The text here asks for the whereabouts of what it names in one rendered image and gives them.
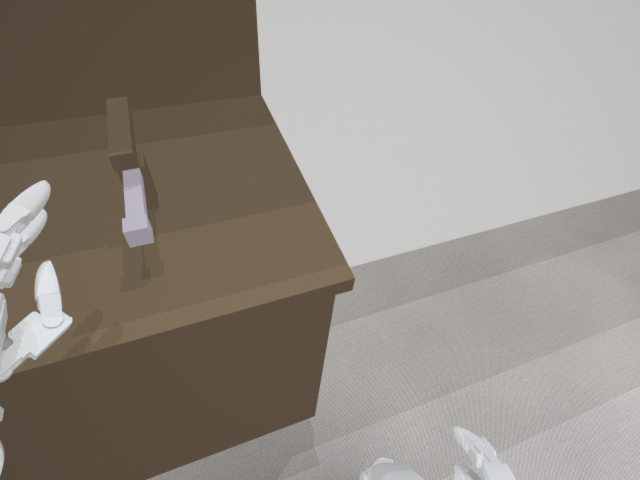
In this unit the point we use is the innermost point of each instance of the counter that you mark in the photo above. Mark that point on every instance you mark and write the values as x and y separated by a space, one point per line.
216 333

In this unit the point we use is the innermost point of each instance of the tap lever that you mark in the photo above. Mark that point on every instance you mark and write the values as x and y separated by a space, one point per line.
136 226

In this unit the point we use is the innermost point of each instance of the robot right hand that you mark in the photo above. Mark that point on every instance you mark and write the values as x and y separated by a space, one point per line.
483 456

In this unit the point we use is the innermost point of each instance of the robot left hand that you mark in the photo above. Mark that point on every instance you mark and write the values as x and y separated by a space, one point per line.
21 222

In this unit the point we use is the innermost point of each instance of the robot right shin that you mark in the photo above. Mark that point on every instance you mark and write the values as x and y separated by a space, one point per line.
381 460

